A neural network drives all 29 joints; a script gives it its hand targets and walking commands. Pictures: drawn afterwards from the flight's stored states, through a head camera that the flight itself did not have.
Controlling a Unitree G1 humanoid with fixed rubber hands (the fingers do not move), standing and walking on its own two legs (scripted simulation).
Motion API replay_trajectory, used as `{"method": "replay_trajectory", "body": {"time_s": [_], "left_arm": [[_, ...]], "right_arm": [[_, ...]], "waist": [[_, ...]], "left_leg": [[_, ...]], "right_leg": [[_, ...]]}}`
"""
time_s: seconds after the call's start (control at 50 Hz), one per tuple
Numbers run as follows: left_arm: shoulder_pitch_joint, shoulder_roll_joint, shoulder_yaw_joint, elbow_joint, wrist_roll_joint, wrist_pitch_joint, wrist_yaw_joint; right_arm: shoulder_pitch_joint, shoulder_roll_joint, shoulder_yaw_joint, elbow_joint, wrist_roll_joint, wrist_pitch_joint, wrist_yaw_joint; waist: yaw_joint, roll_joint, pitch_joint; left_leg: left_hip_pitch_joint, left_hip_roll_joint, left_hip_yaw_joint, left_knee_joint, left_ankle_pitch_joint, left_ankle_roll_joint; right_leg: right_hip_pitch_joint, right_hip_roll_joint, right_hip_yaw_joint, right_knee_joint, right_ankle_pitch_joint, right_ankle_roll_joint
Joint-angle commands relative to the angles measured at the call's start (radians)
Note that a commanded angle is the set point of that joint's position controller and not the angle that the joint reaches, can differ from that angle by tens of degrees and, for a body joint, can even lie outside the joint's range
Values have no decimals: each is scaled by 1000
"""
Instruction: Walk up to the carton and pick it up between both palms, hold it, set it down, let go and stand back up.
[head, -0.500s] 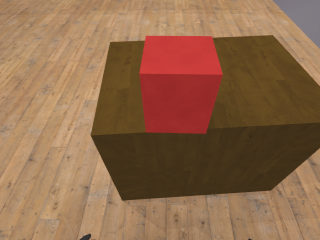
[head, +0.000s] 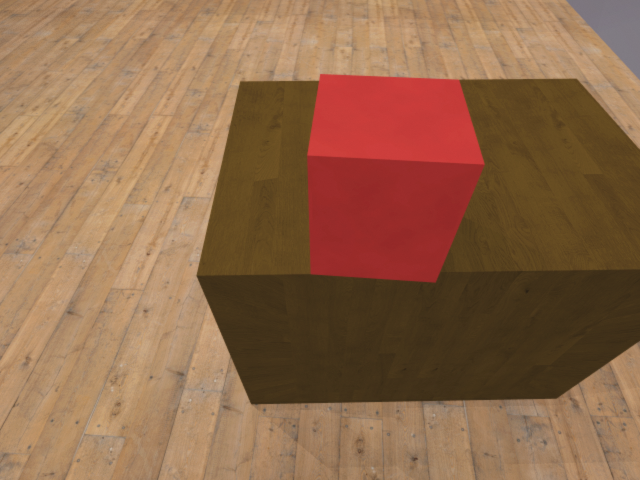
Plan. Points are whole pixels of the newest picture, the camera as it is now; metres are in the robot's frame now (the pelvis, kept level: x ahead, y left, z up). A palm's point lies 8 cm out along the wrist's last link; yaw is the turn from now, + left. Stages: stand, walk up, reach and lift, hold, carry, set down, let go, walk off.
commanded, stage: walk up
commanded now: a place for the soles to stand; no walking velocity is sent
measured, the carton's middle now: (380, 182) +0.53 -0.05 +0.06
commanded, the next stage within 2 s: none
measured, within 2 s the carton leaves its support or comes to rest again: neither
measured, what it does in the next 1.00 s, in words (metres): steps on the spot: right foot, then left foot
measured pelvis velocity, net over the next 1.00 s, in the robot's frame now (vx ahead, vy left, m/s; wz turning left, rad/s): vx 0.05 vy -0.01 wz -0.01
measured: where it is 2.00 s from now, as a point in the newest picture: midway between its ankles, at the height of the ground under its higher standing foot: outside the picture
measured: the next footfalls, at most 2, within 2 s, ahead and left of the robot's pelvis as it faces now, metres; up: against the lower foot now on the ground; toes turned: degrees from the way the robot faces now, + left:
right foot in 0.34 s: +0.26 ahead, -0.12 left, +0.00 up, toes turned -3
left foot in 0.72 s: +0.10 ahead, +0.09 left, +0.00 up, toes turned +1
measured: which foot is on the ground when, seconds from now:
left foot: down 0.00-0.36, up 0.38-0.70, down 0.72-1.00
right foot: down 0.00-0.00, up 0.02-0.32, down 0.34-0.72, up 0.74-1.00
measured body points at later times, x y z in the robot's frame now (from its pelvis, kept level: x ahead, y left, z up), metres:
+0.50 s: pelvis +0.11 -0.03 -0.01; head +0.14 -0.04 +0.44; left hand +0.23 +0.21 -0.13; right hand +0.14 -0.28 -0.15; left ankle +0.03 +0.09 -0.67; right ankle +0.22 -0.11 -0.73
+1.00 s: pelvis +0.05 -0.01 +0.01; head +0.05 +0.01 +0.46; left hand +0.10 +0.25 -0.14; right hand +0.12 -0.27 -0.11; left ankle +0.06 +0.09 -0.73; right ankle +0.04 -0.15 -0.70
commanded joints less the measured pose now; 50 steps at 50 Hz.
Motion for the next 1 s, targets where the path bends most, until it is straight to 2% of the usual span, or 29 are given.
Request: {"method": "replay_trajectory", "body": {"time_s": [0.0, 0.02, 0.06, 0.1, 0.14, 0.18, 0.24, 0.3, 0.32, 0.34, 0.36, 0.38, 0.4, 0.46, 0.52, 0.58, 0.62, 0.66, 0.68, 0.7, 0.72, 0.74, 0.76, 0.78, 0.8, 0.84, 0.88, 0.94, 0.98], "left_arm": [[-122, 45, -11, -124, 22, 5, -13], [-98, 59, -11, -119, 17, 6, -14], [-65, 67, -15, -96, 3, -9, -15], [-65, 58, -18, -91, 16, -15, -17], [-85, 20, -31, -102, 11, -7, -14], [-130, -13, -49, -118, -2, -2, -6], [-145, -1, -48, -96, -7, -8, 13], [-38, 71, -18, -56, 0, -12, 32], [-18, 124, -3, -61, 2, -13, 36], [-6, 184, 10, -81, -3, -12, 37], [-49, 171, 6, -95, -40, 4, 40], [-130, 146, 6, -117, -61, 22, 45], [-206, 108, -5, -142, -64, 35, 50], [-275, 104, -10, -146, -39, 42, 55], [-274, 138, 7, -152, -27, 51, 48], [-310, 154, 12, -164, -26, 68, 42], [-340, 168, 14, -170, -25, 82, 37], [-345, 163, 8, -165, -27, 94, 30], [-319, 141, 0, -162, -33, 96, 24], [-292, 97, -13, -167, -41, 94, 20], [-303, 115, -8, -172, -23, 97, 26], [-308, 120, -3, -167, -9, 99, 27], [-290, 114, 0, -155, -8, 97, 24], [-249, 117, 4, -137, -12, 90, 21], [-197, 118, 8, -115, -15, 81, 17], [-158, 108, 2, -99, -13, 68, 8], [-182, 80, -17, -110, -17, 61, 2], [-206, 57, -29, -134, -17, 48, -1], [-111, 57, -27, -119, -19, 29, 2]], "right_arm": [[318, -184, -52, 5, 17, -12, -37], [262, -166, -44, -5, 18, -5, -47], [173, -117, -24, -37, 10, -14, -48], [194, -73, -12, -25, 9, -28, -38], [176, -74, -9, -20, 9, -32, -36], [121, -83, -4, -33, 11, -26, -38], [98, -111, 2, -33, 15, -7, -38], [96, -128, 8, -35, 32, 18, -42], [136, -111, 11, -38, 41, 21, -44], [208, -72, 20, -48, 54, 31, -50], [274, -48, 26, -22, 62, 63, -64], [225, -65, 19, -28, 49, 86, -70], [134, -87, 17, -52, 38, 95, -69], [63, -79, 7, -57, 30, 104, -57], [65, -78, -4, -58, 37, 100, -51], [40, -72, -13, -80, 45, 95, -47], [54, -75, -19, -84, 50, 90, -42], [90, -86, -25, -83, 50, 80, -36], [85, -114, -32, -100, 44, 76, -34], [44, -179, -47, -132, 46, 74, -38], [-32, -242, -61, -143, 51, 77, -53], [-95, -242, -61, -141, 52, 73, -69], [-138, -203, -43, -140, 50, 66, -74], [-173, -174, -29, -150, 45, 61, -74], [-188, -153, -22, -161, 41, 56, -68], [-154, -115, -15, -156, 40, 44, -53], [-107, -106, -12, -133, 34, 42, -46], [-43, -152, -14, -93, 18, 57, -42], [-41, -179, -12, -73, 13, 71, -33]], "waist": [[-139, 106, 116], [-107, 69, 168], [-63, 64, 170], [-54, 80, 116], [-34, 102, 90], [-18, 141, 86], [-17, 160, 57], [40, 51, -16], [44, -25, -86], [27, -167, -188], [0, -159, -251], [-13, -161, -203], [-7, -142, -101], [-28, -115, 13], [-23, -103, -30], [-27, -133, -50], [-45, -138, -47], [-66, -97, -32], [-67, 2, -15], [-72, 204, 16], [-70, 158, 116], [-54, 116, 146], [-18, 73, 151], [11, 61, 117], [27, 73, 50], [13, 87, -43], [-19, 122, -49], [-67, 189, 2], [-35, 160, 26]], "left_leg": [[271, 423, -740, -454, -403, 105], [250, 427, -678, -430, -286, 131], [298, 319, -405, -352, 183, 95], [272, 248, -255, -304, 561, 70], [242, 218, -160, -271, 801, 85], [174, 166, -61, -241, 902, 82], [77, 135, -18, -133, 822, 59], [-1, 92, -44, 106, 602, 10], [-35, 50, -49, 258, 389, -21], [-87, -27, -42, 479, -104, -60], [-35, -39, -87, 581, -404, -50], [-49, -2, -111, 591, -427, -45], [-77, 14, -113, 568, -409, -49], [-46, 18, -75, 436, -314, -62], [-40, -2, -28, 388, -249, -51], [-12, -2, -1, 291, -175, -36], [59, -11, 23, 159, -87, -14], [141, -19, 17, -15, -2, 21], [112, 56, -119, -134, -87, 54], [13, 300, -470, -326, -310, 131], [-197, 433, -582, -424, -261, 171], [-266, 438, -557, -427, -147, 167], [-237, 362, -432, -382, -7, 127], [-166, 275, -311, -330, 108, 82], [-94, 219, -229, -293, 167, 61], [19, 180, -193, -269, 95, 60], [82, 168, -181, -283, -98, 70], [81, 203, -190, -287, -245, 115], [1, 203, -162, -247, -216, 94]], "right_leg": [[-575, 23, 51, 444, -234, 14], [-594, -21, 72, 491, -182, 21], [-579, -38, 87, 484, -33, 26], [-474, -24, 50, 465, 39, 40], [-416, -3, 6, 418, 89, 46], [-327, 15, -29, 259, 155, 41], [-134, 53, -96, 94, 310, 21], [119, 32, -75, -112, 648, -29], [216, -68, 23, -90, 890, -79], [289, -299, 280, -70, 1172, -192], [210, -410, 403, -107, 1050, -307], [97, -394, 415, -185, 735, -338], [-16, -335, 353, -235, 568, -317], [-194, -242, 215, -245, 436, -243], [-182, -238, 208, -238, 330, -232], [-216, -232, 210, -258, 120, -204], [-280, -216, 195, -261, -24, -165], [-353, -172, 164, -216, -156, -100], [-393, -116, 125, -106, -226, -53], [-455, 25, 3, 189, -242, 8], [-407, 73, 52, 415, -215, 28], [-383, 44, 118, 518, -173, 29], [-384, 43, 153, 541, -97, 28], [-386, 58, 151, 542, -32, 31], [-359, 74, 135, 535, 6, 37], [-320, 80, 107, 450, 28, 52], [-308, 72, 77, 262, -10, 59], [-237, 66, 13, 21, -112, 49], [-81, 62, -4, -198, 45, 18]]}}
